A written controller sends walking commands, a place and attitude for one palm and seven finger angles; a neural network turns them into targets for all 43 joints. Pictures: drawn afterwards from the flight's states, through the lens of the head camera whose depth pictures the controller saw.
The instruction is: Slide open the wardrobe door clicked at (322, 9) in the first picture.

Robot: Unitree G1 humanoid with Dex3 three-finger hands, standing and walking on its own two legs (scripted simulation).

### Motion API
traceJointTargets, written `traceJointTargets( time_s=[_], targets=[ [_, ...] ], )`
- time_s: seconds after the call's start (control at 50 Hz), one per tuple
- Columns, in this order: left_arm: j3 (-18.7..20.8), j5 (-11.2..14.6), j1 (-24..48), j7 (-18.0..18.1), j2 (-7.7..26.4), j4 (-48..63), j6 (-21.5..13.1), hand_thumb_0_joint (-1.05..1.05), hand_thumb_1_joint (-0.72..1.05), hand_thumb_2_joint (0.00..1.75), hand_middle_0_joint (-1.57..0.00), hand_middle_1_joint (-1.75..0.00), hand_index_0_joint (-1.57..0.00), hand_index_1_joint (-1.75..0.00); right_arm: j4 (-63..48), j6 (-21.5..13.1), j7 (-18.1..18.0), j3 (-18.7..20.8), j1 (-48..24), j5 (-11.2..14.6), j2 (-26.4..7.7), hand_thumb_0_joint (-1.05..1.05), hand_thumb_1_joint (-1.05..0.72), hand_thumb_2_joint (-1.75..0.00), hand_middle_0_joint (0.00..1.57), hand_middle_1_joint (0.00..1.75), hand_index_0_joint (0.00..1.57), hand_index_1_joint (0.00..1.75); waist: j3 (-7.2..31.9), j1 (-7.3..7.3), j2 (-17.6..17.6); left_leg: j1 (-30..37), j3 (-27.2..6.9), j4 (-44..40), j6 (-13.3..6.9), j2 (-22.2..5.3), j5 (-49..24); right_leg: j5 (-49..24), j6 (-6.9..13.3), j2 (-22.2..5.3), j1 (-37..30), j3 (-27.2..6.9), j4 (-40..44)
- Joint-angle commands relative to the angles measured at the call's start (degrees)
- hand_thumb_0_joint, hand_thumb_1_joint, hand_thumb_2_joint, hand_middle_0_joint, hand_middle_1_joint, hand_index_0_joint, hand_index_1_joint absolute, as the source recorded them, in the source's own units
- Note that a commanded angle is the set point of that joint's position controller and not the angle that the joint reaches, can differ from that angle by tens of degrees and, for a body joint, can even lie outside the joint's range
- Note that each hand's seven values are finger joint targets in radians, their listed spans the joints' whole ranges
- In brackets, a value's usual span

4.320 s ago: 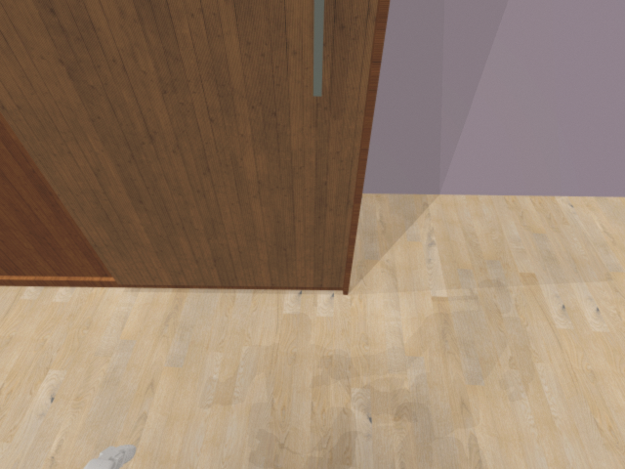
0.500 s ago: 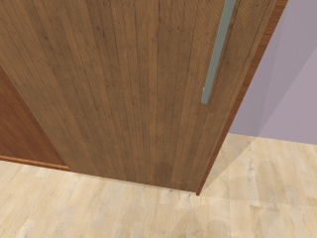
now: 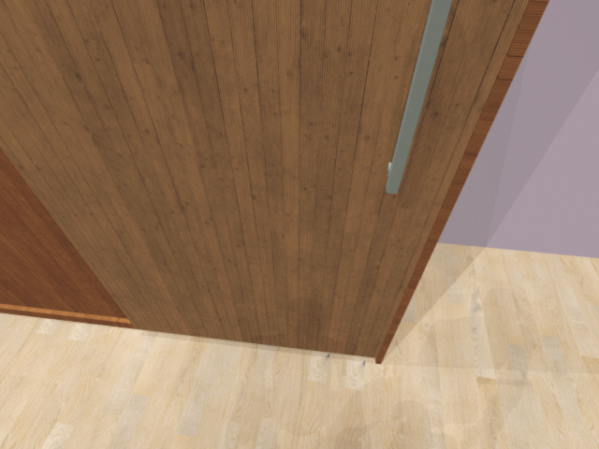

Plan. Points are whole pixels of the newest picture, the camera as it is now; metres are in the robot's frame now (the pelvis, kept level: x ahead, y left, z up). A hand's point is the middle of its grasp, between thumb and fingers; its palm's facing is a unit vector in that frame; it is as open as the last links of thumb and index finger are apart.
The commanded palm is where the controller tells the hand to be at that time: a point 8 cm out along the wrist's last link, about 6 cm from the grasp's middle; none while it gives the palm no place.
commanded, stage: come to a stop and stand still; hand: right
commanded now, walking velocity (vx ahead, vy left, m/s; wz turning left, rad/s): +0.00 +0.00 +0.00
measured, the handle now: (412, 98) +0.51 -0.12 +0.22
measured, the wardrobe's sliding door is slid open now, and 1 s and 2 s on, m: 0.00 0.00 0.00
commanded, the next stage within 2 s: look again from close up in 0.50 s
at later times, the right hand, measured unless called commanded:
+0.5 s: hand out of the picture +0.01 -0.17 -0.18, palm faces +0.03 +0.98 -0.18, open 7.4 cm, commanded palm none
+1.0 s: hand out of the picture +0.05 -0.21 -0.18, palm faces -0.01 +0.97 -0.22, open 7.4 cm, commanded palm none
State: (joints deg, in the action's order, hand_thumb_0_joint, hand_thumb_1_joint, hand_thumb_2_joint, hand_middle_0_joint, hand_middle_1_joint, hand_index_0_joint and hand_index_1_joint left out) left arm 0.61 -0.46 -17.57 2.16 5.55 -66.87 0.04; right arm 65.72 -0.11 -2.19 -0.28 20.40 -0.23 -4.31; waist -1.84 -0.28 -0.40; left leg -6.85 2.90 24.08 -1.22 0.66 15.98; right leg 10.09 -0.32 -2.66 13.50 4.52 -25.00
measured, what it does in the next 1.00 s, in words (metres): stands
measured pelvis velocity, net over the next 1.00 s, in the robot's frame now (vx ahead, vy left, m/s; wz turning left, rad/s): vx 0.02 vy -0.03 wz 0.01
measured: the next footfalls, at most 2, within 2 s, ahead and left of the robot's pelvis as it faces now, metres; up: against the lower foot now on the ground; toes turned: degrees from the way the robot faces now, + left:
none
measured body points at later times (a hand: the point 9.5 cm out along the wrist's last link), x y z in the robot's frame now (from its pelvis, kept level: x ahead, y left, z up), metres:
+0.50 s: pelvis +0.02 -0.01 +0.00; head +0.03 -0.01 +0.45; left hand +0.02 +0.21 -0.16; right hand +0.01 -0.23 -0.16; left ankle -0.03 +0.10 -0.74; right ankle +0.04 -0.12 -0.74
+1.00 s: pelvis +0.02 -0.03 -0.01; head +0.03 -0.03 +0.44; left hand +0.04 +0.20 -0.17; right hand +0.05 -0.26 -0.16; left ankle -0.03 +0.10 -0.74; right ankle +0.04 -0.12 -0.74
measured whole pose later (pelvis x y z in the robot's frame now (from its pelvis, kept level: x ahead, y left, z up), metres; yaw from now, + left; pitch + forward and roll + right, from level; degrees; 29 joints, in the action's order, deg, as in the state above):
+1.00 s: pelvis +0.02 -0.03 -0.01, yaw +0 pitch -1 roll +0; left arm -0.7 -0.8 -15.9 1.0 10.2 -60.6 -0.7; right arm 59.8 -0.3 -2.2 -1.1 15.9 -0.6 -10.1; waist -1.0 -0.5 0.4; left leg -7.6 1.5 29.5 1.4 -2.4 20.7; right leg 15.3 2.3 0.0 14.1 5.7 -30.5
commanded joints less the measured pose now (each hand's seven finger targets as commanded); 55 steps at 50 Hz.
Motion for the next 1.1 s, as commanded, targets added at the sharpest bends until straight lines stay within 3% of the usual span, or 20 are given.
traceJointTargets(
  time_s=[0.0, 0.22, 0.34, 0.56, 0.58, 0.6, 0.62, 0.64, 0.66, 0.68, 0.7, 0.74, 0.84, 0.96, 1.08],
  targets=[
    [0.8, 0.0, -3.7, 0.2, 4.5, 1.2, -0.6, 0.0, 0.9, 0.9, -0.2, -0.3, -0.2, -0.3, -1.0, -1.1, -0.5, 1.1, 4.7, -0.4, -5.3, 0.0, -0.9, -0.9, 0.2, 0.3, 0.2, 0.3, -4.0, -0.15, 0.5, -8.4, -6.4, -7.4, -0.2, -6.4, -4.8, -4.2, 0.8, -3.9, -4.4, -4.6, 3.3],
    [0.6, -0.1, -1.4, 0.3, 6.9, 2.0, -1.0, 0.0, 0.9, 0.9, -0.2, -0.3, -0.2, -0.3, -1.3, -1.1, -0.5, 1.2, 4.0, -0.4, -6.7, 0.0, -0.9, -0.9, 0.2, 0.3, 0.2, 0.3, -2.2, 0.23, 0.1, -5.2, -5.6, -6.6, 0.1, -6.7, -9.9, -8.3, 1.2, -4.3, -6.1, -5.0, 4.0],
    [0.4, -0.1, -0.7, 0.1, 7.8, 2.3, -1.0, 0.0, 0.9, 0.9, -0.2, -0.3, -0.2, -0.3, -1.7, -1.0, -0.4, 1.2, 2.8, -0.4, -7.9, 0.0, -0.9, -0.9, 0.2, 0.3, 0.2, 0.3, -3.4, 0.37, -0.4, -4.9, -5.5, -7.0, 0.2, -6.7, -8.9, -7.7, 1.2, -4.2, -5.7, -5.3, 4.8],
    [0.4, -0.1, -0.1, 0.0, 9.1, 2.2, -1.3, 0.0, 0.9, 0.9, -0.2, -0.3, -0.2, -0.3, -2.3, -1.0, -0.4, 1.5, 0.7, -0.5, -9.7, 0.0, -0.9, -0.9, 0.2, 0.3, 0.2, 0.3, -1.8, 0.52, -0.5, -2.2, -4.6, -6.7, 0.3, -7.0, -11.7, -11.4, 1.4, -4.4, -6.6, -5.6, 4.8],
    [0.1, 0.2, 4.7, -0.7, 9.6, 6.7, -2.4, 0.0, 0.9, 0.9, -0.2, -0.3, -0.2, -0.3, -2.0, -2.8, -2.5, 0.7, 4.2, -1.6, -9.9, 0.0, -0.9, -0.9, 0.2, 0.3, 0.2, 0.3, -2.4, 1.95, -1.1, -4.9, -8.8, -5.5, 1.4, -10.0, -36.4, -16.2, 0.3, -3.9, -2.4, -3.0, -9.2],
    [0.0, 0.0, 0.5, -1.2, 7.2, 7.8, -1.6, 0.0, 0.9, 0.9, -0.2, -0.3, -0.2, -0.3, -4.9, -3.1, -2.1, 1.2, 0.5, -0.9, -12.5, 0.0, -0.9, -0.9, 0.2, 0.3, 0.2, 0.3, 0.0, -1.83, -2.2, -3.1, -8.2, -3.7, -1.0, -11.4, -27.5, 2.2, 1.0, -2.4, -0.6, -4.0, -6.1],
    [0.2, -0.3, -1.3, -1.4, 7.7, 7.7, -1.3, 0.0, 0.9, 0.9, -0.2, -0.3, -0.2, -0.3, -6.2, -3.1, -1.6, 0.8, -1.8, -0.8, -11.7, 0.0, -0.9, -0.9, 0.2, 0.3, 0.2, 0.3, 1.3, -2.22, -0.8, -4.7, -7.4, -2.5, -2.1, -9.6, -15.0, 3.3, 0.9, -2.1, -0.6, -4.1, -4.7],
    [0.3, -0.4, -1.9, -1.5, 8.3, 8.0, -1.4, 0.0, 0.9, 0.9, -0.2, -0.3, -0.2, -0.3, -7.1, -3.1, -1.3, 0.7, -2.1, -0.6, -11.0, 0.0, -0.9, -0.9, 0.2, 0.3, 0.2, 0.3, 1.8, -2.18, 1.5, -5.0, -6.4, -0.7, -2.4, -7.6, -11.7, -1.5, 1.3, -2.7, -0.8, -4.9, -3.7],
    [0.0, -0.6, -2.0, -1.4, 8.3, 8.1, -2.1, 0.0, 0.9, 0.9, -0.2, -0.3, -0.2, -0.3, -7.1, -3.4, -1.2, 0.7, -1.0, -0.6, -10.9, 0.0, -0.9, -0.9, 0.2, 0.3, 0.2, 0.3, 4.1, -1.17, 5.2, -3.4, -5.4, 1.3, -2.2, -7.1, -16.4, -10.1, 1.8, -3.1, -2.6, -5.2, -3.9],
    [0.0, -0.6, -2.3, -1.1, 9.1, 8.6, -2.2, 0.0, 0.9, 0.9, -0.2, -0.3, -0.2, -0.3, -7.1, -3.1, -1.1, 0.8, -0.1, -0.5, -11.0, 0.0, -0.9, -0.9, 0.2, 0.3, 0.2, 0.3, 5.4, -0.93, 5.8, -2.8, -5.1, 2.5, -2.1, -6.3, -15.2, -14.1, 2.4, -3.8, -3.7, -5.8, -4.2],
    [0.0, -0.4, -1.9, -0.9, 9.5, 8.9, -2.2, 0.0, 0.9, 0.9, -0.2, -0.3, -0.2, -0.3, -7.0, -2.7, -1.1, 0.8, 0.0, -0.4, -10.9, 0.0, -0.9, -0.9, 0.2, 0.3, 0.2, 0.3, 4.3, -0.64, 4.3, -3.2, -4.6, 2.6, -1.8, -5.7, -12.4, -14.6, 2.8, -4.1, -3.0, -6.1, -4.0],
    [0.0, -0.3, -1.4, -0.8, 9.8, 9.5, -2.0, 0.0, 0.9, 0.9, -0.2, -0.3, -0.2, -0.3, -6.9, -2.0, -1.0, 0.5, 0.0, -0.5, -10.2, 0.0, -0.9, -0.9, 0.2, 0.3, 0.2, 0.3, 1.0, -0.27, 1.0, -4.8, -4.5, 1.9, -1.5, -5.2, -8.2, -11.2, 3.1, -4.1, -1.3, -6.5, -2.7],
    [0.0, -0.4, -0.4, -0.9, 10.3, 9.6, -1.6, 0.0, 0.9, 0.9, -0.2, -0.3, -0.2, -0.3, -7.4, -1.0, -0.6, 0.5, -0.9, -0.6, -10.7, 0.0, -0.9, -0.9, 0.2, 0.3, 0.2, 0.3, -4.4, 0.21, 0.5, -7.3, -4.3, 0.4, -0.8, -4.9, 0.5, -0.9, 3.2, -3.7, 1.8, -7.2, 1.7],
    [-0.1, -0.3, -0.1, -0.9, 10.7, 8.7, -1.9, 0.0, 0.9, 0.9, -0.2, -0.3, -0.2, -0.3, -7.6, -1.1, -0.4, 0.5, -0.6, -0.7, -11.9, 0.0, -0.9, -0.9, 0.2, 0.3, 0.2, 0.3, -2.3, 0.5, -1.0, -5.8, -4.5, -0.2, -0.5, -5.6, -2.7, -3.7, 3.4, -3.4, -0.3, -6.8, 2.1],
    [-0.1, -0.2, 0.7, -0.8, 11.4, 7.7, -2.1, 0.0, 0.9, 0.9, -0.2, -0.3, -0.2, -0.3, -6.8, -1.1, -0.3, 0.6, -0.4, -0.6, -12.6, 0.0, -0.9, -0.9, 0.2, 0.3, 0.2, 0.3, -1.1, 0.68, 0.5, -5.2, -4.7, -0.7, -0.3, -6.1, -5.1, -6.7, 3.3, -3.5, -2.1, -6.4, 2.0]
  ],
)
